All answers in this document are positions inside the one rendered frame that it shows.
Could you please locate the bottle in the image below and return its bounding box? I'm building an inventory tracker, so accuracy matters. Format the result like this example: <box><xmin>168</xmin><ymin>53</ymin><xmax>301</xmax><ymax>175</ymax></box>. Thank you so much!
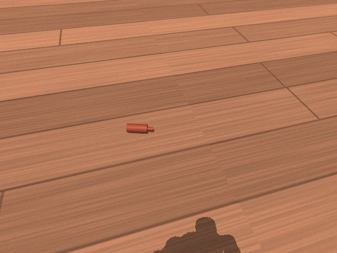
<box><xmin>126</xmin><ymin>123</ymin><xmax>153</xmax><ymax>133</ymax></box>

